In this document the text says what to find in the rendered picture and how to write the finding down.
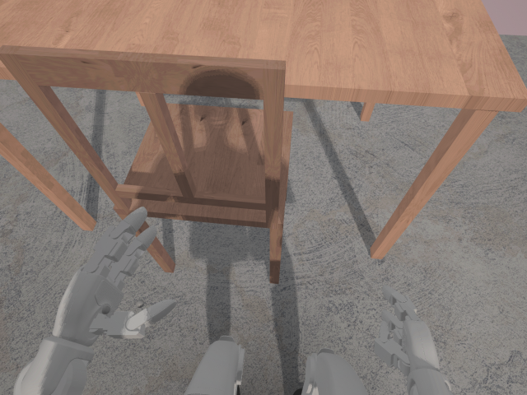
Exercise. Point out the table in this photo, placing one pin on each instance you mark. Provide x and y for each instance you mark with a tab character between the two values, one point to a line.
438	53

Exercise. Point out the left robot hand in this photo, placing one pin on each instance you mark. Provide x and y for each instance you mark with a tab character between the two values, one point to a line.
79	318

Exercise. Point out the chair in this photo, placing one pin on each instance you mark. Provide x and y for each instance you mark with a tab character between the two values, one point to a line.
201	163

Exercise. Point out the robot thigh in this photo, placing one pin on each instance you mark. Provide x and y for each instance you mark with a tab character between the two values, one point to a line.
330	374
220	370

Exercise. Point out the left robot forearm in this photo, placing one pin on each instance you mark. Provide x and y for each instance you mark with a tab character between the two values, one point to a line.
59	368

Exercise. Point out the right robot hand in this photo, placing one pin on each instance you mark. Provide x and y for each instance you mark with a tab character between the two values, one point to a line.
413	346

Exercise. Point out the left robot thigh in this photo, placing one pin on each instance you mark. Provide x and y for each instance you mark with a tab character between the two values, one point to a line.
220	370

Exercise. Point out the right robot forearm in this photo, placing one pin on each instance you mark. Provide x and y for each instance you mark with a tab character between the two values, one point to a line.
428	382

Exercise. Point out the right robot thigh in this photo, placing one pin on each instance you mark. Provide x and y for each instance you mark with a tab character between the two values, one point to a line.
330	374

